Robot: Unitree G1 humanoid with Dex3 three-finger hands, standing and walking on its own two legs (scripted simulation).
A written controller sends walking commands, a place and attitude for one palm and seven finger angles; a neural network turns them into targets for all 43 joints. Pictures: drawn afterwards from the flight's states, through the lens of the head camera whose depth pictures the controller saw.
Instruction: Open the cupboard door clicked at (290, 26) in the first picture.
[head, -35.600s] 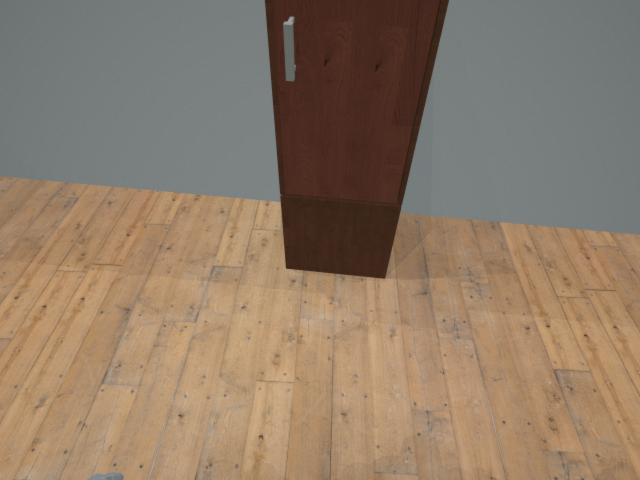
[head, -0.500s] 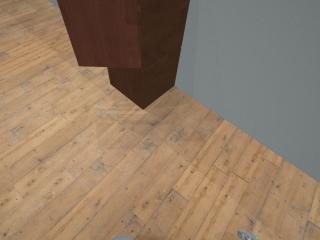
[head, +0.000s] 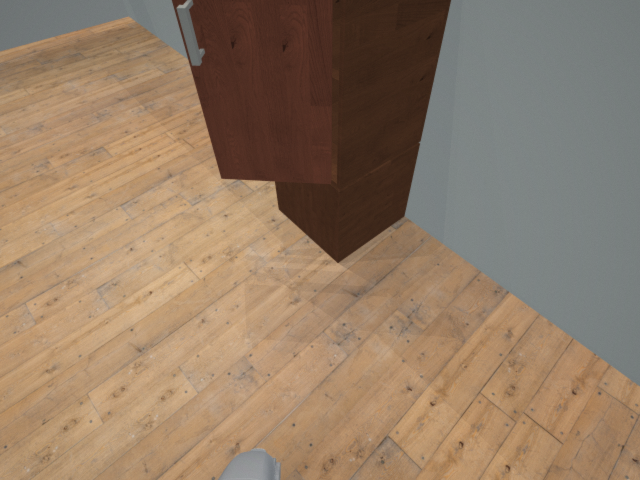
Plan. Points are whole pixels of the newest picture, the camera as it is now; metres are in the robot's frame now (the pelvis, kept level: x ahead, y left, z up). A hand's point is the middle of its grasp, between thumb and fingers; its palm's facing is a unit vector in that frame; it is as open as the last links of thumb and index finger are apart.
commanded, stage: take the last steps up to it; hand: left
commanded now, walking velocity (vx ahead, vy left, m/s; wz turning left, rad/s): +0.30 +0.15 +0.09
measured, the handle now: (192, 32) +0.99 +0.35 +0.11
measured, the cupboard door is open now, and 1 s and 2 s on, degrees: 45 45 45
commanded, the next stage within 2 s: come to a stop and stand still in 0.88 s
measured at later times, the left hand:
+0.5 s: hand (159, 402) +0.25 +0.28 -0.16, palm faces +0.05 -0.97 -0.22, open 7.4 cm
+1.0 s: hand (156, 391) +0.28 +0.30 -0.19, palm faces +0.12 -0.98 -0.16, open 7.3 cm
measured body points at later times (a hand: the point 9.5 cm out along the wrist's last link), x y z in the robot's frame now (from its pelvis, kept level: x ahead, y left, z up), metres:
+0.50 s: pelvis +0.16 +0.10 -0.01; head +0.18 +0.07 +0.44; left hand +0.25 +0.33 -0.14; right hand +0.18 -0.14 -0.17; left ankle +0.15 +0.18 -0.75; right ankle +0.24 +0.00 -0.72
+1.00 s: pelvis +0.34 +0.14 -0.01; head +0.37 +0.15 +0.44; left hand +0.27 +0.35 -0.17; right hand +0.42 -0.10 -0.16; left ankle +0.43 +0.25 -0.74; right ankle +0.26 +0.00 -0.75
